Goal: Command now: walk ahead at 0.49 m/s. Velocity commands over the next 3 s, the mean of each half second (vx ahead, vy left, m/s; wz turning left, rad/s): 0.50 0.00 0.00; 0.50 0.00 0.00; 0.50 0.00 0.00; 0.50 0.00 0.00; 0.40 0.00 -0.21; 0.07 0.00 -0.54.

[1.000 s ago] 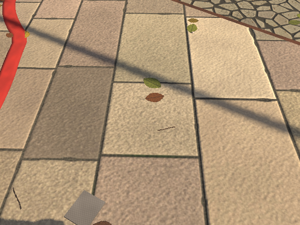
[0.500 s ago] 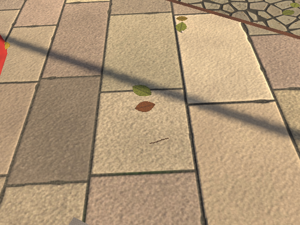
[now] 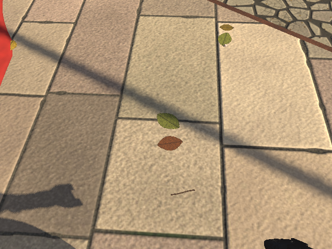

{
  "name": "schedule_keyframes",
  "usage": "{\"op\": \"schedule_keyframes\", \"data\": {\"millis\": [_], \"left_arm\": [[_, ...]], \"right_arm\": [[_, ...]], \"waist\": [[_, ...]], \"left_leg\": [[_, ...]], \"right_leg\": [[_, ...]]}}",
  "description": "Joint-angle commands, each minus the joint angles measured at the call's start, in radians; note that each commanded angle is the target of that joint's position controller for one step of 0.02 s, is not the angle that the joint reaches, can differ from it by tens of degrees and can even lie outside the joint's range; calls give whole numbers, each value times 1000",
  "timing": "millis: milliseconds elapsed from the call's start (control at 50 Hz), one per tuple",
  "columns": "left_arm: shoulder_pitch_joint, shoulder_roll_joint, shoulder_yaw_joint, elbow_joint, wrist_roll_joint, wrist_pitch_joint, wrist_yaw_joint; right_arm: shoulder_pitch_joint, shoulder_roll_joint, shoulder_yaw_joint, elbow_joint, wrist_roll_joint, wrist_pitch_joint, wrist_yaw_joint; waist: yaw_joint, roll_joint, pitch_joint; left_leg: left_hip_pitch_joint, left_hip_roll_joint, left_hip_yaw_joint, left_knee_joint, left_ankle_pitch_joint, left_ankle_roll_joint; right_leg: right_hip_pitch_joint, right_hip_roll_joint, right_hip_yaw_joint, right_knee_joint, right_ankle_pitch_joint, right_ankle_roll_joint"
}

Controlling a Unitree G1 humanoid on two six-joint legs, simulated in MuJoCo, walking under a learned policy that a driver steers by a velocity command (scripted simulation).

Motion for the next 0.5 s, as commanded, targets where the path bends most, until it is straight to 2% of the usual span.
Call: {"op": "schedule_keyframes", "data": {"millis": [20, 40, 60, 80, 100, 120, 140, 160, 200, 240, 280, 340, 440, 500], "left_arm": [[-71, 172, 31, -66, -1, -6, 2], [45, 48, 10, -79, -10, -3, -9], [34, 135, 33, -65, -3, 2, -9], [-68, 161, 40, -104, 4, -1, -11], [-130, 161, 42, -116, 7, -4, -17], [-141, 141, 43, -114, 10, 3, -21], [-123, 116, 39, -112, 20, 17, -26], [-110, 87, 34, -104, 23, 28, -33], [-138, 74, 33, -114, 26, 41, -41], [-236, 86, 35, -147, 25, 48, -45], [-339, 95, 35, -179, 19, 51, -46], [-456, 86, 28, -211, 10, 49, -48], [-601, 84, 22, -252, 7, 45, -47], [-629, 97, 26, -272, 6, 35, -45]], "right_arm": [[484, -202, -73, 101, -18, -14, -36], [524, -283, -92, 105, -42, -14, -35], [470, -226, -86, 106, 1, -7, -19], [339, -181, -75, 83, 15, -9, -15], [282, -127, -63, 77, 13, -17, -10], [279, -95, -53, 91, 6, -29, -9], [294, -73, -44, 111, 5, -38, -14], [313, -68, -40, 127, 5, -48, -16], [364, -92, -43, 157, 10, -64, -17], [403, -115, -45, 173, 11, -67, -15], [446, -115, -41, 185, 13, -63, -14], [508, -111, -35, 201, 14, -61, -16], [594, -114, -28, 231, 1, -55, -29], [596, -130, -32, 244, -9, -50, -39]], "waist": [[-266, -44, -236], [-178, 174, -330], [-171, 83, -320], [-119, 33, -133], [-101, -8, -54], [-65, -39, -8], [-34, -30, -9], [-20, -17, -12], [-12, 2, -5], [-26, 16, 18], [-52, 19, 32], [-90, 35, 28], [-138, 56, 31], [-126, 63, 38]], "left_leg": [[607, 113, -168, -79, -114, 91], [847, 414, -616, -81, -133, 226], [803, 443, -860, -257, -314, 284], [632, 410, -704, -329, -401, 245], [498, 373, -612, -374, -330, 214], [402, 332, -524, -394, -215, 180], [333, 296, -452, -409, -144, 151], [302, 275, -401, -421, -90, 135], [284, 251, -329, -438, -1, 128], [295, 234, -283, -464, 26, 115], [337, 217, -251, -469, 93, 93], [398, 199, -210, -451, 195, 55], [565, 228, -199, -396, 313, 59], [649, 271, -202, -338, 424, 72]], "right_leg": [[-302, -225, 16, 640, 989, -6], [-630, -54, -35, 1044, 59, 19], [-790, -12, 56, 1183, -63, 2], [-849, -86, 67, 1129, 54, -10], [-818, -114, 57, 1076, 109, -11], [-771, -142, 59, 1024, 127, -6], [-708, -161, 59, 976, 135, 7], [-673, -170, 51, 940, 139, 18], [-691, -185, 25, 884, 167, 36], [-765, -208, -1, 807, 245, 53], [-831, -218, -23, 711, 326, 67], [-840, -202, -54, 556, 419, 79], [-855, -160, -81, 394, 424, 66], [-832, -140, -82, 329, 330, 33]]}}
